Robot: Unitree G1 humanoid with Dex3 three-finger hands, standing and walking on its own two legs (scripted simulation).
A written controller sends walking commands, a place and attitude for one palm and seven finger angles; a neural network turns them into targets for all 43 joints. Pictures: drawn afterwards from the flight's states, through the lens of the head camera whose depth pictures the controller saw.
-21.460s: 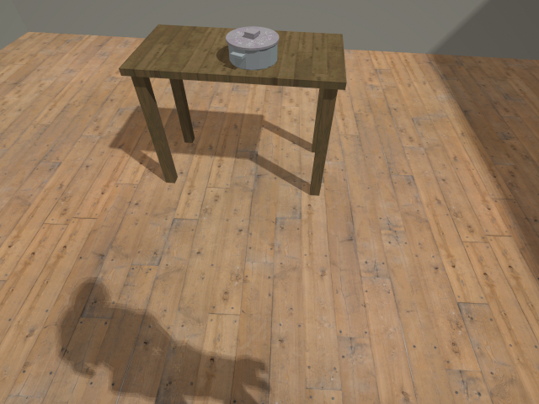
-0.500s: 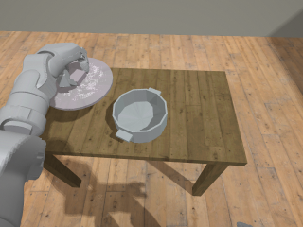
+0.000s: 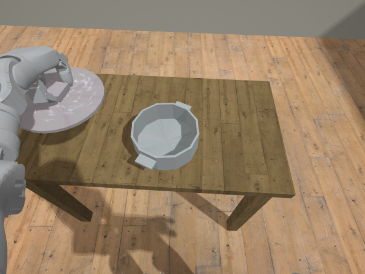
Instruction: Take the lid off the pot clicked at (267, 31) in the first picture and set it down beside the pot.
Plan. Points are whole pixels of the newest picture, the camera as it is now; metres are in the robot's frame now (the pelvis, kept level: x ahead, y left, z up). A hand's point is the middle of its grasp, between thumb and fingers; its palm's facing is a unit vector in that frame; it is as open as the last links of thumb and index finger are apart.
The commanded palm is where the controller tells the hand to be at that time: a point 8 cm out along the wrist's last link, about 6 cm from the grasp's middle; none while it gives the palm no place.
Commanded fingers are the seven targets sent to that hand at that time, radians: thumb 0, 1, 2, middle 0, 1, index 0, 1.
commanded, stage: move the lid sideways beside the pot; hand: left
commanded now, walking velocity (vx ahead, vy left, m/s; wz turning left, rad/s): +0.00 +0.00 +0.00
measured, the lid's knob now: (55, 90) +0.50 +0.28 +0.11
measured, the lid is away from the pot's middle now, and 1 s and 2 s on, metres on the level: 0.24 0.22 0.23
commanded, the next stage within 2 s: lower the lid onto the table in 0.04 s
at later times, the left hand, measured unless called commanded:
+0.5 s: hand (52, 92) +0.48 +0.28 +0.11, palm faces -0.41 -0.05 -0.91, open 8.1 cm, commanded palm +0.49 +0.27 +0.18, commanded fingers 0.00 0.61 1.00 -0.84 -1.09 -0.78 -1.07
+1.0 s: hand (65, 101) +0.48 +0.26 +0.08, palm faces -0.43 -0.05 -0.90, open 8.1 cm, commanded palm +0.50 +0.26 +0.15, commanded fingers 0.00 0.61 1.00 -0.84 -1.09 -0.78 -1.07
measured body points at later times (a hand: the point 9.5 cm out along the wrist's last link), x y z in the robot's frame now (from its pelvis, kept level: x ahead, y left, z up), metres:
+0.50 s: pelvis +0.01 +0.02 +0.00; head +0.09 +0.02 +0.44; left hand +0.50 +0.28 +0.17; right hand +0.06 -0.25 -0.13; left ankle -0.03 +0.07 -0.74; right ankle +0.00 -0.13 -0.74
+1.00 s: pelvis +0.01 +0.01 +0.00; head +0.10 +0.01 +0.44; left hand +0.50 +0.26 +0.14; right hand +0.05 -0.27 -0.14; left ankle -0.03 +0.07 -0.74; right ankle +0.00 -0.14 -0.74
